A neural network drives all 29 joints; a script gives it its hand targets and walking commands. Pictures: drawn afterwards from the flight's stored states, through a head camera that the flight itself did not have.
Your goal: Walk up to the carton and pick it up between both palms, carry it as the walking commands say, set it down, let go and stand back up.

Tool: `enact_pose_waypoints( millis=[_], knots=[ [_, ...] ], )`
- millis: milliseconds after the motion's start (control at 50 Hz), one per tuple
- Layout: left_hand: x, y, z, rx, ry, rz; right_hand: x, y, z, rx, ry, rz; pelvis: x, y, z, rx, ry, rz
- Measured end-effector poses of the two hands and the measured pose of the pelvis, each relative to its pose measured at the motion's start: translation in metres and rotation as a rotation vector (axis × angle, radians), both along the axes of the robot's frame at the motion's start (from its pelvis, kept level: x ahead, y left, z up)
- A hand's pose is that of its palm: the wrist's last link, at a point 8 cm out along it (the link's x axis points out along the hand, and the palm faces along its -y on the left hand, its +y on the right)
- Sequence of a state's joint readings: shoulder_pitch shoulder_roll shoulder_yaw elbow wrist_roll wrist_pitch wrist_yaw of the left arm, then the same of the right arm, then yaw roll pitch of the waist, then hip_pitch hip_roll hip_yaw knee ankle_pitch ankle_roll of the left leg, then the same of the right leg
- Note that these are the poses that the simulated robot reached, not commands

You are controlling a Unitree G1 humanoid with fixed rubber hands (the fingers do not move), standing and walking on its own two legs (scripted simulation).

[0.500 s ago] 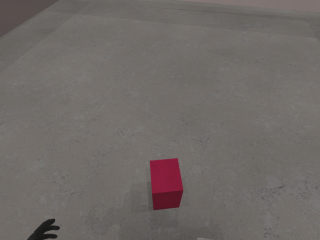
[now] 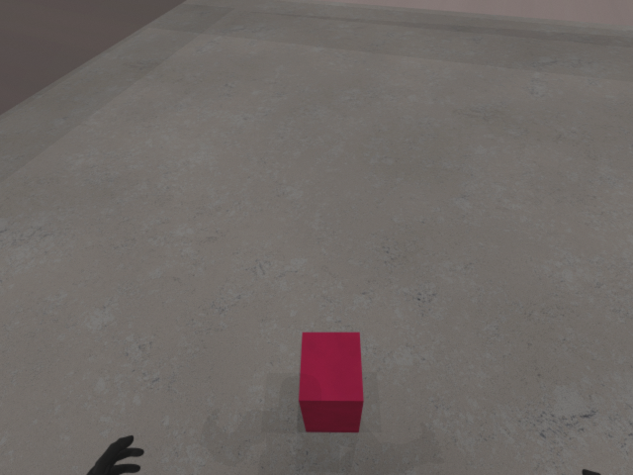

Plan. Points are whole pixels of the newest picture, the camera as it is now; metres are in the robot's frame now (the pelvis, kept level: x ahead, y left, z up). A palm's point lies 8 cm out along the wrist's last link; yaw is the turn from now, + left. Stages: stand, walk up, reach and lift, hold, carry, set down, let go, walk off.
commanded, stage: walk up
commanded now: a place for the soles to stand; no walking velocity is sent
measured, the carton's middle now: (331, 384) +0.46 +0.03 -0.62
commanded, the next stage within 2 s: none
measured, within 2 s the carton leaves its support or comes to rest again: neither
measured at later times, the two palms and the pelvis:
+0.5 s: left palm out of the picture +0.07 +0.39 -0.09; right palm out of the picture +0.16 -0.29 -0.08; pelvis +0.02 +0.03 +0.00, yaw +6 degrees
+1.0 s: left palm (62, 466) +0.16 +0.37 -0.09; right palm (538, 421) +0.22 -0.25 -0.08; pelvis +0.06 +0.05 +0.01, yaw +2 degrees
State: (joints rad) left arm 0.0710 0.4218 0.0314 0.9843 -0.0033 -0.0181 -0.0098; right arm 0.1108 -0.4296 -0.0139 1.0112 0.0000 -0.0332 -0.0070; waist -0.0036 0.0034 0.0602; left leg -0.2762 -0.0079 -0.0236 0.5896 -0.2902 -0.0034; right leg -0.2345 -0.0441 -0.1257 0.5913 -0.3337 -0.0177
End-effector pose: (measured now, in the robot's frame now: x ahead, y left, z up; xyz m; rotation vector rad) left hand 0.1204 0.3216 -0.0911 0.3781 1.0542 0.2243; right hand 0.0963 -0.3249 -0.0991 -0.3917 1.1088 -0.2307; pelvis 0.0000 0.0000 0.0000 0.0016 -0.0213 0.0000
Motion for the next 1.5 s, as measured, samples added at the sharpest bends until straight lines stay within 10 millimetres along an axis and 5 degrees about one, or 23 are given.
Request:
enact_pose_waypoints(
  millis=[160, 380, 500, 600, 780, 940, 1180, 1340, 1500],
  knots=[
    [0.004, 0.016, 0.011, 0.035, -0.038, 0.055, 0.047, 0.005, 0.007, -0.004, -0.04, 0.056, 0.005, 0.002, 0.002, -0.004, -0.008, 0.039],
    [-0.016, 0.029, 0.007, 0.036, -0.026, 0.065, 0.048, 0.018, 0.013, -0.004, -0.019, 0.101, 0.005, 0.012, 0.002, -0.021, -0.01, 0.063],
    [-0.051, 0.064, 0.003, 0.073, 0.027, 0.105, 0.062, 0.038, 0.016, -0.006, -0.017, 0.149, 0.016, 0.031, 0.0, -0.022, -0.015, 0.101],
    [-0.059, 0.076, -0.004, 0.039, 0.084, 0.139, 0.07, 0.058, 0.016, -0.011, -0.018, 0.149, 0.027, 0.049, 0.001, -0.006, -0.006, 0.104],
    [-0.04, 0.063, -0.01, 0.011, 0.133, 0.099, 0.103, 0.075, 0.014, 0.03, -0.093, 0.1, 0.043, 0.054, 0.003, -0.002, -0.011, 0.056],
    [0.015, 0.052, 0.001, -0.008, 0.061, 0.059, 0.123, 0.079, 0.019, 0.056, -0.107, 0.07, 0.059, 0.053, 0.012, -0.002, -0.006, 0.033],
    [0.065, 0.046, 0.012, 0.004, 0.003, -0.001, 0.103, 0.059, 0.021, 0.033, -0.073, -0.005, 0.064, 0.05, 0.015, 0.002, -0.008, 0.009],
    [0.062, 0.044, 0.009, 0.007, 0.03, -0.008, 0.08, 0.045, 0.017, 0.02, -0.044, -0.035, 0.057, 0.044, 0.012, 0.008, -0.007, -0.004],
    [0.038, 0.034, 0.001, 0.021, 0.077, -0.015, 0.068, 0.015, 0.015, -0.015, -0.062, -0.039, 0.041, 0.026, 0.004, 0.011, -0.009, -0.013]
  ],
)
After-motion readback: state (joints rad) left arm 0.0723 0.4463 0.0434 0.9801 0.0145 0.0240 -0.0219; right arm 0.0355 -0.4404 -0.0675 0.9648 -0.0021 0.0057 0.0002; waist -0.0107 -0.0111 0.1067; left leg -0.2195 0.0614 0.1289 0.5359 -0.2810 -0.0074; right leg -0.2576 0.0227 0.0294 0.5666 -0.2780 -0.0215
